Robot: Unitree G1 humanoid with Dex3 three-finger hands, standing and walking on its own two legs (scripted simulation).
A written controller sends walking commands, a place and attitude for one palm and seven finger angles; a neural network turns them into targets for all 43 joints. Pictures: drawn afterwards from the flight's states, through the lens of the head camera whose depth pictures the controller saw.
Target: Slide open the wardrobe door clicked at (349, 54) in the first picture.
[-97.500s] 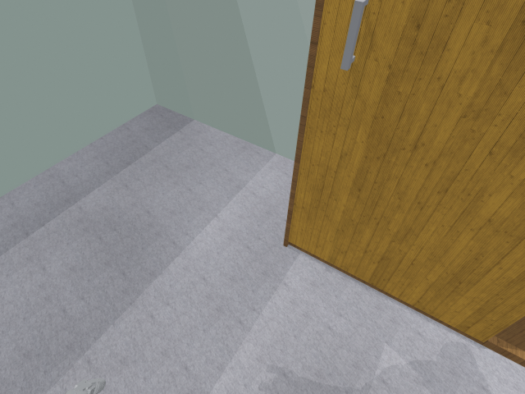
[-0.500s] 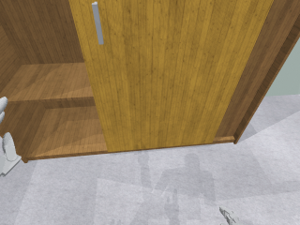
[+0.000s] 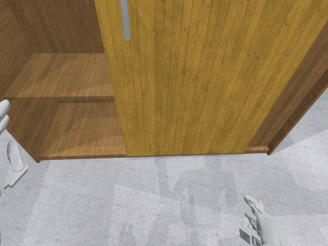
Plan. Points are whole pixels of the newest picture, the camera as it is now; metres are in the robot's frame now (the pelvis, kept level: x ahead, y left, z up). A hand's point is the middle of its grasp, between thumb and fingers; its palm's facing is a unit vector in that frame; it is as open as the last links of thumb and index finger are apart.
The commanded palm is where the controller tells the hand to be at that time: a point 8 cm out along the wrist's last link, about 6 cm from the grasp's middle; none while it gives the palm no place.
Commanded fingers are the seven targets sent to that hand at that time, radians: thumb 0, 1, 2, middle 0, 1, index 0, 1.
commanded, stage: stop stepping back and stand still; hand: left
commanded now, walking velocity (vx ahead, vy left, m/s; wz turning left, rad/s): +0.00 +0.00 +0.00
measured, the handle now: (125, 14) +0.74 +0.19 +0.21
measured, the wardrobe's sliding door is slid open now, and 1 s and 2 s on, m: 0.59 0.59 0.59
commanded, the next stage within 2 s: let the arm hang, fingers relaxed in 0.72 s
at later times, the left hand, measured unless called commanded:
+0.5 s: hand (8, 174) +0.20 +0.29 +0.15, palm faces +0.43 -0.78 -0.45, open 7.4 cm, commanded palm +0.14 +0.32 +0.18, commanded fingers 0.00 0.90 0.90 -0.20 -0.30 -0.20 -0.30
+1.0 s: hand (57, 235) +0.15 +0.27 -0.07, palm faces +0.03 -0.91 -0.42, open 7.4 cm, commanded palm none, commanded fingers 0.00 0.90 0.90 -0.20 -0.30 -0.20 -0.30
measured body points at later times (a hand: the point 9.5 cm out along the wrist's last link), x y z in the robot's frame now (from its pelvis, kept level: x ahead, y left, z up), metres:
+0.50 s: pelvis -0.01 +0.02 +0.00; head +0.01 +0.03 +0.45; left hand +0.17 +0.33 +0.18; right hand +0.16 -0.21 -0.08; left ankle +0.01 +0.11 -0.73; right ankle +0.00 -0.08 -0.73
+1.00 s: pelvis -0.02 +0.03 -0.01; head -0.01 +0.00 +0.44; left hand +0.14 +0.32 -0.05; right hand +0.14 -0.23 -0.13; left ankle +0.01 +0.11 -0.73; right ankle +0.00 -0.08 -0.73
